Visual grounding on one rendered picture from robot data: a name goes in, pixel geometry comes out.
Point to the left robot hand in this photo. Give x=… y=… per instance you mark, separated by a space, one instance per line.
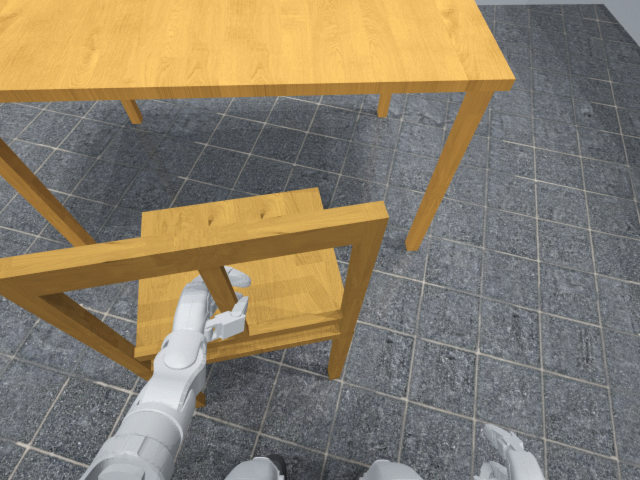
x=196 y=305

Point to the chair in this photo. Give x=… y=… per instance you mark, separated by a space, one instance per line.
x=283 y=241

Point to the table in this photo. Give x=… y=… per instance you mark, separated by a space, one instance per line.
x=89 y=50

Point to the robot left thigh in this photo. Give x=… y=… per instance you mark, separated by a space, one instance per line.
x=255 y=470

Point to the robot right shin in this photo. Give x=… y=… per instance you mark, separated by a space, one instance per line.
x=378 y=461

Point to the right robot hand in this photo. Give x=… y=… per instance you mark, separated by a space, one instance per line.
x=521 y=465

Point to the robot left forearm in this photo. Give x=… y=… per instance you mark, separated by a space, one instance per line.
x=146 y=443

